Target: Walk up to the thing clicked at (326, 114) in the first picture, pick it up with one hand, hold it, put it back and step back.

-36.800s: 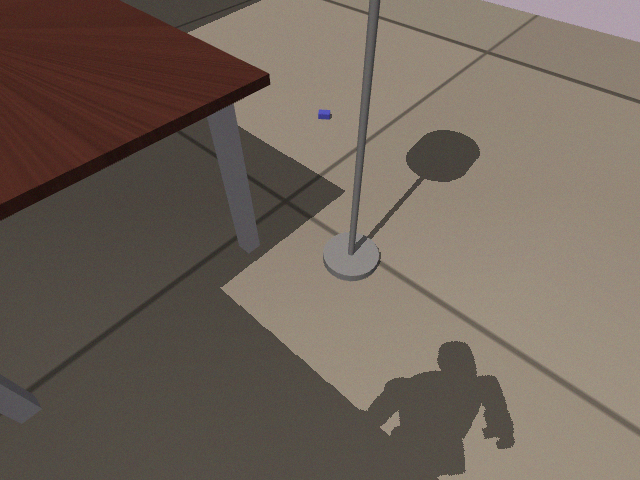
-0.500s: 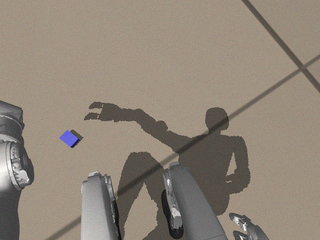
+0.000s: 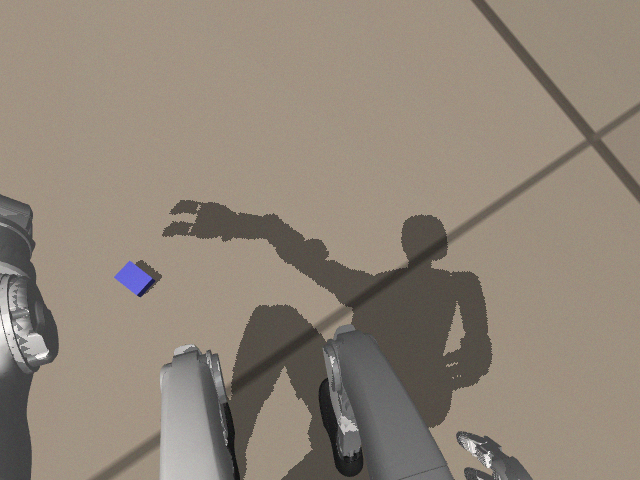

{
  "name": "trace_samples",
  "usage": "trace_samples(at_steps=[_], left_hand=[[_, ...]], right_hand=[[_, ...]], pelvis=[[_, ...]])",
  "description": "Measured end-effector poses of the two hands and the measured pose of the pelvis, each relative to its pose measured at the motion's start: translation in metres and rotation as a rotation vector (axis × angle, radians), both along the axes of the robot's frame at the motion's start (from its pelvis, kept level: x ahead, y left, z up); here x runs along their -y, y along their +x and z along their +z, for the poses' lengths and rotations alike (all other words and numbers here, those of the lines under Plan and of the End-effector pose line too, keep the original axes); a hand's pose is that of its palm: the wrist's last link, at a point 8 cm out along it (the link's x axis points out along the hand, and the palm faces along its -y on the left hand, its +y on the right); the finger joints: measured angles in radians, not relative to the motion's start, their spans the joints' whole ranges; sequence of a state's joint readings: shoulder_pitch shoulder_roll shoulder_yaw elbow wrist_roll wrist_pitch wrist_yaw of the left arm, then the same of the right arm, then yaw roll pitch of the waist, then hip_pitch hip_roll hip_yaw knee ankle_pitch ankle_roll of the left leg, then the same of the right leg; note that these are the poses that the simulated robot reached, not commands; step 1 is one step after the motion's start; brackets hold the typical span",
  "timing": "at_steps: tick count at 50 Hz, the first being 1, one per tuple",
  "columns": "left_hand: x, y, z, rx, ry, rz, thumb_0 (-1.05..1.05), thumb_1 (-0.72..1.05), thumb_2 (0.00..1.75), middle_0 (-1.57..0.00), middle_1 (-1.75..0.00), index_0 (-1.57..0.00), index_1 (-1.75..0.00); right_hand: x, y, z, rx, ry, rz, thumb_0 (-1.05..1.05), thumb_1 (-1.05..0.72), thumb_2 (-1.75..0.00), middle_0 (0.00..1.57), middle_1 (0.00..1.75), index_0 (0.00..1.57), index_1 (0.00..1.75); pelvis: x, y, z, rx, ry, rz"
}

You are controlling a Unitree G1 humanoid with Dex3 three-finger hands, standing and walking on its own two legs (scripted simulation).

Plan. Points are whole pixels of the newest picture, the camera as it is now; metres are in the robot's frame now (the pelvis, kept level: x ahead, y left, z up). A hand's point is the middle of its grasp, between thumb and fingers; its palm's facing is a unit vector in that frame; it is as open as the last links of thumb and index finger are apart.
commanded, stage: go down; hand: left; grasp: from above
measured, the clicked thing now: (135, 279) +0.46 +0.30 -0.52
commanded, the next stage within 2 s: approach in 0.78 s
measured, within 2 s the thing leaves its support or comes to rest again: neither
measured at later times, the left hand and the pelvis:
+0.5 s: hand out of the picture +0.44 +0.37 -0.08, palm faces -0.08 -0.39 -0.92, open 13.7 cm; pelvis +0.00 +0.00 +0.00, yaw +0 degrees
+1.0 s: hand out of the picture +0.43 +0.36 -0.08, palm faces -0.12 -0.39 -0.91, open 13.5 cm; pelvis +0.00 +0.00 +0.01, yaw +0 degrees
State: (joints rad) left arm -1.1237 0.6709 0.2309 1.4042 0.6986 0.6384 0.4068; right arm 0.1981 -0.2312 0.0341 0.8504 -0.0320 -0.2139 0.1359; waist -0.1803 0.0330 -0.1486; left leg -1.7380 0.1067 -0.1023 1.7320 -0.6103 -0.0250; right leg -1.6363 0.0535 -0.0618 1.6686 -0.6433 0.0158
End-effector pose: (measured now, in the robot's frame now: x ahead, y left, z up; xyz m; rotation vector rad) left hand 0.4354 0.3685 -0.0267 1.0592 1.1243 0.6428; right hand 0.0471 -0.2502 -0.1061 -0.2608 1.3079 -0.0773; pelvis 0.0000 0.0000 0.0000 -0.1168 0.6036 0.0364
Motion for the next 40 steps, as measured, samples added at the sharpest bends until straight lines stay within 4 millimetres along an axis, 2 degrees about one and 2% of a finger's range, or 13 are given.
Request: trace_samples(at_steps=[20, 40], left_hand=[[0.0009, -0.0004, -0.0009, -0.008, -0.001, 0.004, -0.01, -0.47, 0.91, -0.17, -1.0, -0.16, -1.01], [0.0, -0.0071, 0.0078, -0.01, 0.0, -0.008, -0.01, -0.45, 0.89, -0.17, -1.0, -0.17, -1.0]], right_hand=[[0.0022, 0.0034, 0.0048, 0.0, -0.001, 0.008, 0.0, -0.92, -0.9, 0.2, 0.3, 0.2, 0.3], [0.0009, 0.003, 0.008, 0.016, 0.0, 0.011, 0.0, -0.92, -0.9, 0.2, 0.3, 0.2, 0.3]], pelvis=[[0.0009, 0.0031, 0.0045, -0.004, 0.002, -0.001], [0.0008, -0.001, 0.0079, 0.011, 0.0, 0.001]])
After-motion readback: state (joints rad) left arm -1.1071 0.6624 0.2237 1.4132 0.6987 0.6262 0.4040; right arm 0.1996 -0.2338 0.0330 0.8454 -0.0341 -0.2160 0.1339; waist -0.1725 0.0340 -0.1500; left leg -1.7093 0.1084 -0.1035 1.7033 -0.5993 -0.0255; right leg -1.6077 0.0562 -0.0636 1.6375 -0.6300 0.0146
